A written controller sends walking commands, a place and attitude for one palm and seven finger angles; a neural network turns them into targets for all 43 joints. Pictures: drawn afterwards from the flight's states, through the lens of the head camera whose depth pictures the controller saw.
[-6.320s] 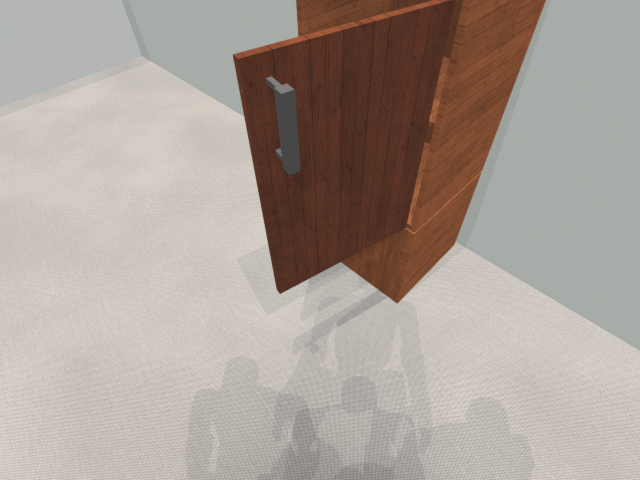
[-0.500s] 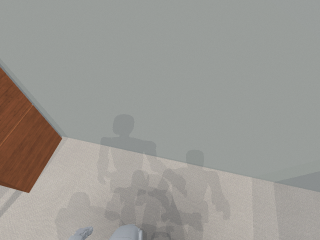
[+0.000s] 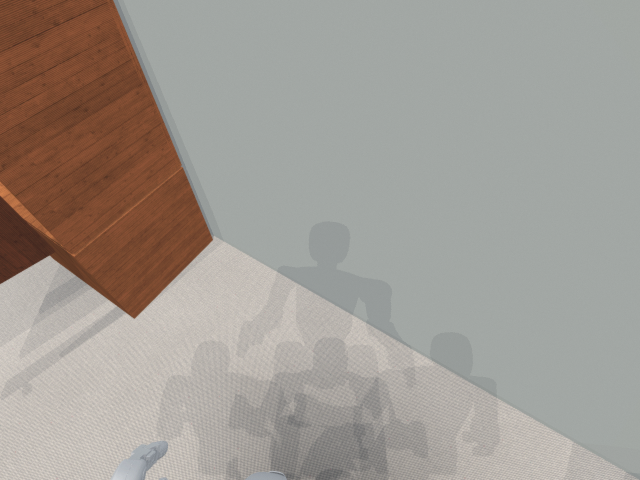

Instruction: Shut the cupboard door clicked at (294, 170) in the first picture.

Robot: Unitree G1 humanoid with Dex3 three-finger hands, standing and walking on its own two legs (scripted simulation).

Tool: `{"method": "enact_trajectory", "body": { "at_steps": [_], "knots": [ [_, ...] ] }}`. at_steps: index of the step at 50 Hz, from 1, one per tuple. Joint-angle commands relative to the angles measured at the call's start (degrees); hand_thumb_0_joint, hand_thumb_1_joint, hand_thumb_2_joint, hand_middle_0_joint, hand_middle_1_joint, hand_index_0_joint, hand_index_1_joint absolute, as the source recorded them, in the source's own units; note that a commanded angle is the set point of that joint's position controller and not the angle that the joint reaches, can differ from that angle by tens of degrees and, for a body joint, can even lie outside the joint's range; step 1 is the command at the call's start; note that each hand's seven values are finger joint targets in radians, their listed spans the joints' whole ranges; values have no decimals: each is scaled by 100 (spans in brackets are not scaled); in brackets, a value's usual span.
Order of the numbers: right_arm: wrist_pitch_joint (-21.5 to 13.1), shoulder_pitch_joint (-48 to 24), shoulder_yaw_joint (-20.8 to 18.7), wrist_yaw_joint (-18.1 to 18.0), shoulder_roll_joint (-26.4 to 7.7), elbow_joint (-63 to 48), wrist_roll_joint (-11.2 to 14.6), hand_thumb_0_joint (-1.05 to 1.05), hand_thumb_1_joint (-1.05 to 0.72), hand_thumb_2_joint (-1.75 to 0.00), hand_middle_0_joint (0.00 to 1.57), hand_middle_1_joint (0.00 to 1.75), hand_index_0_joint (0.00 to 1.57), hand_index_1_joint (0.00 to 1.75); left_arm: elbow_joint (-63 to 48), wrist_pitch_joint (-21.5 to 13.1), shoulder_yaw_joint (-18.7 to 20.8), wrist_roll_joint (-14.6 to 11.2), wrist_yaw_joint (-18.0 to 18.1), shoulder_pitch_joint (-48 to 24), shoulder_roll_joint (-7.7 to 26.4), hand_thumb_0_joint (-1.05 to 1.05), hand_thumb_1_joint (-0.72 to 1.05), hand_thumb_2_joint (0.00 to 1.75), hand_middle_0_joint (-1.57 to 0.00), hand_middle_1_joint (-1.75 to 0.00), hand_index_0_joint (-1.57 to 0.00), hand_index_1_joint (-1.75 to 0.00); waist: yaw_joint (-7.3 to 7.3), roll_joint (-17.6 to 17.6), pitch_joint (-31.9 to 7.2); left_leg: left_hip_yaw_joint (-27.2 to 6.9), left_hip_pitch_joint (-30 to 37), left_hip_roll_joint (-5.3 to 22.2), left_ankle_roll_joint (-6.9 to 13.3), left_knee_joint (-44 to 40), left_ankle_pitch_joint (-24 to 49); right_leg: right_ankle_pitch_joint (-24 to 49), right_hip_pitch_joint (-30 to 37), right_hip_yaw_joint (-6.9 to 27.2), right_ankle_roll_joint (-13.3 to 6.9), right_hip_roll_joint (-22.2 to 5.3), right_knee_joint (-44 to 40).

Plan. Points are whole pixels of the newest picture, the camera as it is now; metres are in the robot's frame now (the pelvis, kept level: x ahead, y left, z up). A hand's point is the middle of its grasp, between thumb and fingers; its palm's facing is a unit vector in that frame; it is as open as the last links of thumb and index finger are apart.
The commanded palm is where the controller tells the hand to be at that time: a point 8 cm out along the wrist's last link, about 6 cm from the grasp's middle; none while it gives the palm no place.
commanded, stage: turn to face it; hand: left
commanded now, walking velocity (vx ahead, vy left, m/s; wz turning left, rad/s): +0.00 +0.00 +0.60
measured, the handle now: out of the picture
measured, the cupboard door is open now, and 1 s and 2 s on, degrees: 77 77 77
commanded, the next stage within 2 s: take the last steps up to it in 1.18 s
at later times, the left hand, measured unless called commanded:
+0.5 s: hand out of the picture +0.01 +0.25 -0.16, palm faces +0.35 -0.90 -0.25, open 7.4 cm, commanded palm none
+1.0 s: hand out of the picture -0.01 +0.18 -0.16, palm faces +0.59 -0.78 -0.22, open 7.3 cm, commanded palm none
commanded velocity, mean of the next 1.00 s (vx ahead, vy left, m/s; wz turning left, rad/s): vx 0.00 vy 0.00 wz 0.55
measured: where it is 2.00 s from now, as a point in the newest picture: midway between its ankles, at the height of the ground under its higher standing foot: outside the picture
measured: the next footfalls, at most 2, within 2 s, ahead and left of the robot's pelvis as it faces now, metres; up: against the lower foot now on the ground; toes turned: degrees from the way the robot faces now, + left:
left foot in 0.32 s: +0.03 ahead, +0.13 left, +0.00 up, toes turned +19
right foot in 0.72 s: +0.12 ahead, -0.11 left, +0.00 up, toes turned +25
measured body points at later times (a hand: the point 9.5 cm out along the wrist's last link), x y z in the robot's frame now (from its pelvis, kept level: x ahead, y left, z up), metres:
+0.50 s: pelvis +0.01 +0.02 +0.01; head +0.06 +0.05 +0.45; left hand -0.01 +0.29 -0.14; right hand +0.19 -0.19 -0.12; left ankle +0.00 +0.11 -0.73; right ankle +0.02 -0.14 -0.65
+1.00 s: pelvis +0.04 -0.01 +0.01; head +0.08 +0.02 +0.45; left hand -0.04 +0.22 -0.14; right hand +0.26 -0.17 -0.14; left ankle -0.03 +0.09 -0.69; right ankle +0.09 -0.13 -0.73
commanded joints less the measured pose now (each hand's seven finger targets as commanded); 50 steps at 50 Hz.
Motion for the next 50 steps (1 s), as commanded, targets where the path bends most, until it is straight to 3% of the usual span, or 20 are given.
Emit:
{"method": "enact_trajectory", "body": {
  "at_steps": [1, 3, 5, 10, 14, 15, 16, 17, 19, 22, 29, 33, 34, 35, 36, 37, 39, 41, 47, 50],
  "knots": [
    [-97, -414, -251, 24, -621, -555, 10, 0, -90, -90, 20, 30, 20, 30, -270, -150, 246, 9, 147, 500, 1083, 0, 90, 90, -20, -30, -20, -30, 205, -1640, -462, 110, -1352, 114, -94, 3206, -1361, 1270, 737, 1991, -1095, -2296, -1709],
    [-42, -265, -216, 79, -542, -386, 23, 0, -90, -90, 20, 30, 20, 30, -342, -169, 121, -22, 134, 127, 731, 0, 90, 90, -20, -30, -20, -30, -43, -1340, -327, 301, -1339, 337, -227, 3575, -667, 2288, 733, 713, -869, -1729, -1381],
    [-48, -305, -141, 113, -409, -375, 53, 0, -90, -90, 20, 30, 20, 30, -334, -189, 125, 4, 148, 218, 698, 0, 90, 90, -20, -30, -20, -30, 2, -1354, -467, 576, -1182, 380, -295, 2878, -670, 3145, 1096, 174, -782, -1634, -1192],
    [-110, -755, -21, 146, -225, -473, 90, 0, -90, -90, 20, 30, 20, 30, -88, -180, 247, 35, 126, 821, 1023, 0, 90, 90, -20, -30, -20, -30, 327, -1316, -549, 1116, -635, 273, -237, 1008, -819, 4170, 1624, -189, -769, -1811, -757],
    [-192, -192, -66, 123, -435, -377, 59, 0, -90, -90, 20, 30, 20, 30, -55, -141, 306, -15, 68, 656, 1088, 0, 90, 90, -20, -30, -20, -30, -8, -1036, -788, 1288, 755, 166, -67, -737, 339, 3530, 1028, -673, -370, -1750, 177],
    [-242, 214, -167, 101, -811, -289, 17, 0, -90, -90, 20, 30, 20, 30, -155, -113, 293, -69, 40, 605, 958, 0, 90, 90, -20, -30, -20, -30, -254, -255, -1097, 721, 1826, 682, 190, -1155, 1546, 2621, 173, -880, -83, -1543, 1120],
    [-271, 679, -354, 53, -1522, -254, -31, 0, -90, -90, 20, 30, 20, 30, -414, -76, 181, -114, -13, 455, 528, 0, 90, 90, -20, -30, -20, -30, -506, 1638, -1279, -1662, 2653, 2399, 1153, -1332, 3857, -1431, -1527, -968, 378, -628, 2579],
    [-216, 1029, -380, 8, -1717, -112, 4, 0, -90, -90, 20, 30, 20, 30, -604, 2, 134, -32, 39, 72, 549, 0, 90, 90, -20, -30, -20, -30, -629, 1178, -1339, -1795, 2306, 2821, 1594, -1391, 3845, -2148, -1661, -207, 249, -527, 3292],
    [-270, 585, -304, -129, -1377, -225, -11, 0, -90, -90, 20, 30, 20, 30, -468, 49, 158, -46, 59, -257, 504, 0, 90, 90, -20, -30, -20, -30, -432, 1092, -968, -1564, 1592, 2244, 1347, -1585, 2622, -1348, -1860, 236, 246, -565, 3686],
    [-327, 78, -184, -158, -1063, -315, -27, 0, -90, -90, 20, 30, 20, 30, -174, 90, 183, -21, -10, 63, 468, 0, 90, 90, -20, -30, -20, -30, -70, 482, -606, -874, 1164, 1650, 1021, -1714, 2485, -525, -1547, 262, 266, -447, 3335],
    [-259, 105, -238, -109, -1119, -263, -48, 0, -90, -90, 20, 30, 20, 30, -288, 78, 136, -34, 3, -67, 429, 0, 90, 90, -20, -30, -20, -30, -92, 713, -672, -1073, 995, 1436, 1032, -1628, 1998, -656, -798, 102, 255, -91, 1663],
    [-203, -155, -275, -99, -1111, -349, -16, 0, -90, -90, 20, 30, 20, 30, -217, -10, 154, -84, 40, 344, 459, 0, 90, 90, -20, -30, -20, -30, 137, 740, -708, -1303, 371, 1196, 845, -1198, 2167, 8, 458, -23, 167, 163, 45],
    [-201, -251, -264, -77, -988, -388, 31, 0, -90, -90, 20, 30, 20, 30, -179, -66, 189, -71, 66, 577, 612, 0, 90, 90, -20, -30, -20, -30, 276, 443, -808, -1204, -33, 984, 640, -892, 1791, 515, 1144, 84, 131, 29, -751],
    [-201, -190, -231, -46, -691, -451, 77, 0, -90, -90, 20, 30, 20, 30, -160, -132, 275, -3, 115, 770, 980, 0, 90, 90, -20, -30, -20, -30, 370, -644, -909, -694, -898, 416, 270, -2, 537, 441, 1922, 1094, -153, -1010, -1556],
    [-213, -224, -192, -14, -458, -576, 81, 0, -90, -90, 20, 30, 20, 30, -172, -145, 325, 57, 131, 794, 1370, 0, 90, 90, -20, -30, -20, -30, 415, -1902, -745, 342, -1445, -358, -130, 1500, -1530, 1154, 1773, 2312, -847, -2453, -1817],
    [-164, -235, -231, 1, -664, -514, 16, 0, -90, -90, 20, 30, 20, 30, -216, -154, 261, 17, 153, 671, 1231, 0, 90, 90, -20, -30, -20, -30, 314, -1399, -621, 96, -1303, -26, -81, 2687, -1560, 1424, 1084, 2122, -1160, -2595, -1705],
    [-47, -90, -251, 47, -568, -328, 26, 0, -90, -90, 20, 30, 20, 30, -328, -132, 170, -24, 161, 93, 848, 0, 90, 90, -20, -30, -20, -30, -11, -1510, -398, 180, -1308, 254, -166, 3548, -915, 1886, 747, 1157, -951, -1940, -1474],
    [-37, -170, -173, 96, -430, -279, 32, 0, -90, -90, 20, 30, 20, 30, -332, -179, 110, -14, 149, 82, 664, 0, 90, 90, -20, -30, -20, -30, -43, -1366, -289, 430, -1208, 342, -257, 3333, -597, 2691, 747, 410, -801, -1630, -1320],
    [-116, -659, -10, 109, -193, -335, 77, 0, -90, -90, 20, 30, 20, 30, -14, -181, 221, 39, 116, 794, 981, 0, 90, 90, -20, -30, -20, -30, 329, -1262, -429, 1056, -536, 227, -225, 1115, -884, 3841, 1361, 14, -810, -1756, -888],
    [-191, -387, 13, 72, -227, -264, 81, 0, -90, -90, 20, 30, 20, 30, 85, -164, 258, 30, 97, 792, 1024, 0, 90, 90, -20, -30, -20, -30, 203, -1417, -625, 1213, 96, 132, -119, -61, -371, 3968, 1383, -195, -628, -1698, -434]
  ]
}}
